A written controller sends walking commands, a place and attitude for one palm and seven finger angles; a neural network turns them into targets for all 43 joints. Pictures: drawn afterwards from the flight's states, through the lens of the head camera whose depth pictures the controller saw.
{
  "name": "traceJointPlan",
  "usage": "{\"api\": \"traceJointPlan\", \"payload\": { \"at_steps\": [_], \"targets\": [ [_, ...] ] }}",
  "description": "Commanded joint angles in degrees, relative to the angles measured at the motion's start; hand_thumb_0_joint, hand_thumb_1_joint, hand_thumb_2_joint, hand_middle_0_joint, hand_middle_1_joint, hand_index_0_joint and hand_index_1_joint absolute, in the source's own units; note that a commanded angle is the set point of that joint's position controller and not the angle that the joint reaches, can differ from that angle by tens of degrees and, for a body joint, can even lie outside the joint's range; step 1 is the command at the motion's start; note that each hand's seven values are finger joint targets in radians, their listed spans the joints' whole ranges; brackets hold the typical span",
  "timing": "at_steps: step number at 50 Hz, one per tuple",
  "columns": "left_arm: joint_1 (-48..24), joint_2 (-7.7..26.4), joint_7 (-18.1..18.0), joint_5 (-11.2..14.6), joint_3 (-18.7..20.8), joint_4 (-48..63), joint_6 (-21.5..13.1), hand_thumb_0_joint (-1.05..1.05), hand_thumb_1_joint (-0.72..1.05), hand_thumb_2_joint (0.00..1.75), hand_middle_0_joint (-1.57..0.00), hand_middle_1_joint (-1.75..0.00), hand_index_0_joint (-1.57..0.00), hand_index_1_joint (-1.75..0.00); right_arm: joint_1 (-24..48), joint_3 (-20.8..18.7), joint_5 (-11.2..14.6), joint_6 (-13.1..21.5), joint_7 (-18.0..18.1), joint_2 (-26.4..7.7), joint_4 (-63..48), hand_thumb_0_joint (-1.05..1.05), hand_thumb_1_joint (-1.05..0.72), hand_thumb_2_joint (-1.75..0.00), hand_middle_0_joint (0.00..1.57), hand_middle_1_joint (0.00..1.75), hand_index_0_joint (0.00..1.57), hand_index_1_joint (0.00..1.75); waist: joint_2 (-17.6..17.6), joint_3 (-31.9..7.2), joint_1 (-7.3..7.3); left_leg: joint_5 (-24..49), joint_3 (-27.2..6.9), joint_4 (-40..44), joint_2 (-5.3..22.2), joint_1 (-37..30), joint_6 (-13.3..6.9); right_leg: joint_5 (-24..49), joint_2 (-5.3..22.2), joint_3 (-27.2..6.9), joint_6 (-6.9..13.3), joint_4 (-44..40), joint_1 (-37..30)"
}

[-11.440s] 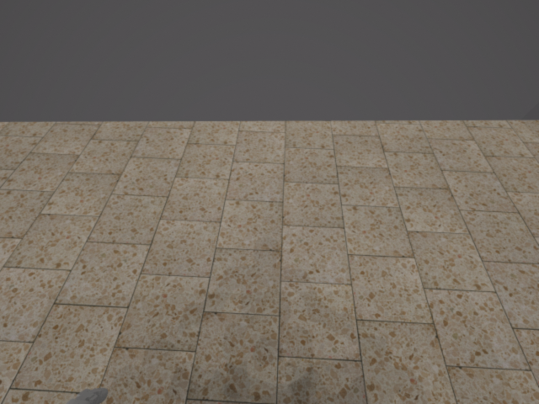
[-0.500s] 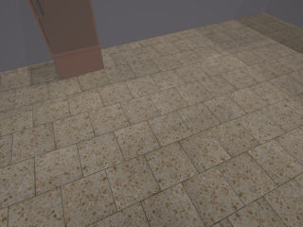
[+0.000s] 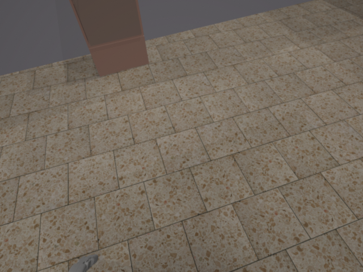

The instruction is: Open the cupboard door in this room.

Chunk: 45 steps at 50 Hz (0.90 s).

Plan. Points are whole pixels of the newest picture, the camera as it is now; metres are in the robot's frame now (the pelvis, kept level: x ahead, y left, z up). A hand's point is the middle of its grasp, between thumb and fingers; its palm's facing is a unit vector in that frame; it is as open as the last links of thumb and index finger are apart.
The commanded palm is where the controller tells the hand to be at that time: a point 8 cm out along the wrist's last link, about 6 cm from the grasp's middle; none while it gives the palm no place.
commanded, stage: turn or walk to find it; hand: left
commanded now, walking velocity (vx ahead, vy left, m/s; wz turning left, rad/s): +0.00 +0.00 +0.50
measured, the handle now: out of the picture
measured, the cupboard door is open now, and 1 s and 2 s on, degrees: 0 0 0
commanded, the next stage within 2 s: stand and wait in 0.18 s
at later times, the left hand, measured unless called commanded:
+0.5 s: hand out of the picture -0.09 +0.21 -0.18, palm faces +0.24 -0.94 -0.25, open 7.4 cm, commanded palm none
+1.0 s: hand out of the picture -0.05 +0.19 -0.15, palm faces +0.35 -0.90 -0.26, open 7.4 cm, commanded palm none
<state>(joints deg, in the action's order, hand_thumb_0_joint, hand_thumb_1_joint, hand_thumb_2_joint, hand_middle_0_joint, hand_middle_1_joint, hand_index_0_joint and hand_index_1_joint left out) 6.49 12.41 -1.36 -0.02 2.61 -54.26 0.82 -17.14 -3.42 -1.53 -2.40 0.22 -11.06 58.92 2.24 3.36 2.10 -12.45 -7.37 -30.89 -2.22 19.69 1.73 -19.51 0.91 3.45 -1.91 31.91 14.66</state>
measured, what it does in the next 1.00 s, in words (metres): steps on the spot, turning left: left foot, then right foot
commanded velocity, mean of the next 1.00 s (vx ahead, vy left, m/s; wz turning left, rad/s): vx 0.00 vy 0.00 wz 0.31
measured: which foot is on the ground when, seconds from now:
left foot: down 0.00-0.00, up 0.02-0.44, down 0.46-0.82, up 0.84-1.00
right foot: down 0.00-0.46, up 0.48-0.78, down 0.80-1.00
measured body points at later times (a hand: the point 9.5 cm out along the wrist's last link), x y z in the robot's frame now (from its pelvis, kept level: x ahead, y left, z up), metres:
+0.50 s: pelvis -0.02 +0.02 +0.00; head +0.00 +0.04 +0.45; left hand -0.10 +0.26 -0.16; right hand +0.15 -0.20 -0.13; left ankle -0.07 +0.13 -0.73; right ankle -0.02 -0.10 -0.73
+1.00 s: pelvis -0.05 -0.01 +0.01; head -0.03 -0.03 +0.46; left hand -0.07 +0.24 -0.13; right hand +0.08 -0.24 -0.16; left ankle -0.12 +0.12 -0.65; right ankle -0.01 -0.11 -0.73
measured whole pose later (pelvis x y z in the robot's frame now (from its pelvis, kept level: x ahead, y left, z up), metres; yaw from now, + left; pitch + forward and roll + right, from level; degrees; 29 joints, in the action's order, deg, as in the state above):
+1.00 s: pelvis -0.05 -0.01 +0.01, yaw +20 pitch -2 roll +2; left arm 11.8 9.1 -1.4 -1.6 1.1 -55.6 0.0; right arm -11.5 -4.9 -1.3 -4.3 -0.8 -14.2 58.8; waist 1.8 3.6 0.3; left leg -24.5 -0.2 -63.3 0.4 25.8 2.5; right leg -16.5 5.6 9.5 0.9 30.9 12.7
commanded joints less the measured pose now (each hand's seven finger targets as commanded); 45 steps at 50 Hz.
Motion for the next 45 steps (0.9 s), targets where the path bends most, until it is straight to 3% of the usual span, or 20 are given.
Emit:
{"api": "traceJointPlan", "payload": {
  "at_steps": [1, 3, 5, 10, 16, 18, 21, 22, 23, 24, 25, 29, 34, 38, 39, 40, 41, 42, 43, 45],
  "targets": [
    [9.06, 12.4, -1.0, -0.81, 2.98, 2.54, -1.33, 0.0, 0.9, 0.9, -0.2, -0.3, -0.2, -0.3, 4.09, -2.45, 0.15, 0.57, 0.15, -7.24, -7.49, 0.0, -0.9, -0.9, 0.2, 0.3, 0.2, 0.3, -17.91, -5.51, -5.12, -20.02, 2.96, -21.41, 0.13, 14.18, -0.01, 15.85, 26.92, -20.74, 10.25, -16.36, -11.32],
    [4.07, 9.5, -1.15, -0.77, 2.31, 3.91, -0.91, 0.0, 0.9, 0.9, -0.2, -0.3, -0.2, -0.3, 4.46, -2.78, 0.12, -0.63, -0.33, -7.13, -6.29, 0.0, -0.9, -0.9, 0.2, 0.3, 0.2, 0.3, -9.18, 0.61, -2.19, -16.4, 1.85, -34.57, 2.51, 13.36, -0.35, 12.2, 23.34, -16.24, 10.86, -16.83, -1.32],
    [1.03, 7.63, -0.8, -0.92, 1.44, 4.86, -1.25, 0.0, 0.9, 0.9, -0.2, -0.3, -0.2, -0.3, 1.55, -2.45, -0.02, -1.1, -1.02, -5.78, -4.72, 0.0, -0.9, -0.9, 0.2, 0.3, 0.2, 0.3, -9.08, 1.43, 0.03, -10.26, 3.97, -39.19, 3.03, 13.26, 0.69, 15.78, 17.57, -6.47, 8.32, -14.65, -1.48],
    [6.7, 7.92, -0.77, -1.24, 1.53, 3.96, -1.71, 0.0, 0.9, 0.9, -0.2, -0.3, -0.2, -0.3, 5.38, -2.01, 0.09, -1.17, -1.16, -6.67, -5.89, 0.0, -0.9, -0.9, 0.2, 0.3, 0.2, 0.3, -12.12, -0.08, -2.32, -8.73, 5.77, -37.45, 3.99, 13.19, 2.39, 22.4, 17.52, -3.84, 8.49, -13.52, -6.18],
    [13.32, 10.09, -0.59, -1.97, 1.75, 0.31, -1.65, 0.0, 0.9, 0.9, -0.2, -0.3, -0.2, -0.3, 11.82, 0.0, 0.91, 0.15, -0.51, -4.94, -6.83, 0.0, -0.9, -0.9, 0.2, 0.3, 0.2, 0.3, -13.13, -4.4, -5.55, -14.13, 9.78, -16.39, 2.78, 5.35, 1.58, 40.55, 17.46, -3.51, 10.37, -8.48, -12.81],
    [13.46, 10.29, -0.64, -1.95, 1.68, -1.22, -1.51, 0.0, 0.9, 0.9, -0.2, -0.3, -0.2, -0.3, 11.28, 0.45, 1.19, 0.65, -0.21, -4.85, -6.32, 0.0, -0.9, -0.9, 0.2, 0.3, 0.2, 0.3, -14.7, -5.7, -5.24, -12.94, 10.9, -8.49, 2.54, 1.23, 1.0, 42.39, 17.14, -3.82, 10.05, -6.79, -13.58],
    [10.65, 9.04, -0.64, -0.89, 1.08, -2.24, -1.11, 0.0, 0.9, 0.9, -0.2, -0.3, -0.2, -0.3, 5.77, 0.58, 1.07, 1.9, 0.02, -6.49, -3.63, 0.0, -0.9, -0.9, 0.2, 0.3, 0.2, 0.3, -10.53, -7.49, -1.67, 4.92, 10.81, 10.23, 4.31, -14.11, -0.35, 30.77, 13.44, -0.27, 4.71, -1.55, -6.1],
    [12.08, 6.39, -0.46, -0.6, 0.58, -1.83, -0.84, 0.0, 0.9, 0.9, -0.2, -0.3, -0.2, -0.3, 5.44, -0.08, 0.68, 2.61, 0.18, -10.36, -3.47, 0.0, -0.9, -0.9, 0.2, 0.3, 0.2, 0.3, -0.06, -8.94, -1.77, 18.11, 2.35, 10.18, 12.8, -22.04, -3.18, 17.62, 9.18, 2.62, 1.53, 3.56, 2.29],
    [12.2, 3.99, -0.27, -0.64, -0.52, -1.94, -0.68, 0.0, 0.9, 0.9, -0.2, -0.3, -0.2, -0.3, 5.05, -0.36, 0.73, 2.5, 0.29, -13.21, -3.32, 0.0, -0.9, -0.9, 0.2, 0.3, 0.2, 0.3, 8.78, -8.62, -1.76, 30.34, -4.75, 9.48, 21.23, -22.95, -7.99, -5.31, 5.99, 3.63, -0.22, 8.46, 7.35],
    [10.35, 3.07, -0.47, -0.62, -1.14, -2.03, -0.14, 0.0, 0.9, 0.9, -0.2, -0.3, -0.2, -0.3, 5.69, -0.29, 0.65, 2.48, 1.03, -12.83, -2.59, 0.0, -0.9, -0.9, 0.2, 0.3, 0.2, 0.3, 11.37, -6.19, -0.78, 33.58, -5.38, 11.65, 22.57, -19.45, -11.44, -13.68, 5.03, 1.6, -1.23, 14.1, 8.3],
    [8.52, 4.02, -0.6, -0.53, -0.93, -2.68, 0.48, 0.0, 0.9, 0.9, -0.2, -0.3, -0.2, -0.3, 6.76, 0.05, 0.66, 2.56, 1.58, -11.92, -2.14, 0.0, -0.9, -0.9, 0.2, 0.3, 0.2, 0.3, 13.73, -4.07, -0.79, 34.83, -4.73, 12.41, 21.44, -15.39, -12.24, -13.89, 5.21, -0.94, -1.4, 17.97, 7.41],
    [9.17, 4.1, 0.25, -0.5, -0.5, -4.66, 0.69, 0.0, 0.9, 0.9, -0.2, -0.3, -0.2, -0.3, 10.37, 0.05, 0.77, 2.18, 1.64, -10.8, -2.38, 0.0, -0.9, -0.9, 0.2, 0.3, 0.2, 0.3, 7.09, -2.0, -2.34, 32.36, -1.0, 10.97, 17.47, -14.06, -11.47, -9.12, 4.87, -0.8, -1.76, 19.17, 8.11],
    [7.96, 3.39, 0.15, -0.5, -0.29, -3.38, 0.44, 0.0, 0.9, 0.9, -0.2, -0.3, -0.2, -0.3, 8.67, -0.99, 0.56, 1.79, 1.16, -11.09, -2.26, 0.0, -0.9, -0.9, 0.2, 0.3, 0.2, 0.3, 6.44, -2.88, -1.56, 27.44, -3.43, 10.77, 16.07, -12.64, -11.22, -7.62, 3.49, 0.21, -2.11, 12.78, 5.98],
    [12.13, 3.65, -0.12, -0.58, 0.26, -3.39, -0.43, 0.0, 0.9, 0.9, -0.2, -0.3, -0.2, -0.3, 9.35, -1.67, 0.76, 1.58, 0.84, -10.48, -3.29, 0.0, -0.9, -0.9, 0.2, 0.3, 0.2, 0.3, 4.92, -5.11, -3.65, 22.78, -4.3, 6.26, 13.31, -8.49, -8.89, 3.28, 2.2, 1.26, -1.88, -2.03, -2.89],
    [13.7, 4.56, -0.31, -0.77, 0.51, -3.63, -0.86, 0.0, 0.9, 0.9, -0.2, -0.3, -0.2, -0.3, 9.78, -1.59, 0.99, 1.6, 0.64, -9.47, -3.87, 0.0, -0.9, -0.9, 0.2, 0.3, 0.2, 0.3, 2.33, -5.31, -4.63, 16.09, -2.87, 3.38, 11.04, -4.47, -6.64, 8.88, 3.92, 0.34, -1.62, -8.37, -7.89],
    [14.12, 8.3, -0.69, -1.45, 1.21, -3.2, -1.3, 0.0, 0.9, 0.9, -0.2, -0.3, -0.2, -0.3, 8.99, -1.28, 1.41, 1.65, 0.31, -6.52, -4.62, 0.0, -0.9, -0.9, 0.2, 0.3, 0.2, 0.3, -7.74, -5.92, -4.53, 4.8, 2.43, -4.35, 5.79, 3.53, -3.33, 13.06, 12.73, -8.57, 1.13, -11.99, -13.63],
    [14.22, 12.36, -0.67, -1.72, 2.04, -2.3, -1.37, 0.0, 0.9, 0.9, -0.2, -0.3, -0.2, -0.3, 9.96, -0.85, 1.28, 1.34, 0.03, -4.45, -6.43, 0.0, -0.9, -0.9, 0.2, 0.3, 0.2, 0.3, -17.99, -3.63, -5.26, -15.96, 7.59, -14.31, -0.23, 9.58, -0.64, 18.15, 23.53, -17.69, 7.45, -15.24, -12.41],
    [14.36, 12.08, -0.65, -1.28, 2.43, -1.52, -1.58, 0.0, 0.9, 0.9, -0.2, -0.3, -0.2, -0.3, 11.25, -1.63, 0.63, 0.18, 0.2, -6.78, -6.44, 0.0, -0.9, -0.9, 0.2, 0.3, 0.2, 0.3, -20.5, -2.99, -6.49, -20.88, 3.84, -24.49, 1.88, 8.86, -0.94, 16.18, 25.5, -19.61, 10.34, -17.16, -5.68],
    [11.99, 10.37, -0.92, -1.35, 2.19, -0.96, -1.19, 0.0, 0.9, 0.9, -0.2, -0.3, -0.2, -0.3, 11.53, -2.0, 0.65, -0.18, 0.05, -7.34, -6.54, 0.0, -0.9, -0.9, 0.2, 0.3, 0.2, 0.3, -16.14, -0.21, -5.18, -19.0, 3.4, -31.66, 2.41, 10.03, -1.1, 14.33, 24.87, -18.28, 11.44, -17.39, -2.6],
    [6.82, 8.36, -0.73, -1.31, 1.53, 1.14, -1.3, 0.0, 0.9, 0.9, -0.2, -0.3, -0.2, -0.3, 8.46, -1.97, 0.54, -0.49, -0.66, -6.21, -4.45, 0.0, -0.9, -0.9, 0.2, 0.3, 0.2, 0.3, -8.96, 0.42, -2.4, -13.08, 4.29, -37.19, 3.48, 10.05, -0.2, 16.5, 19.68, -8.83, 9.38, -14.74, -1.72]
  ]
}}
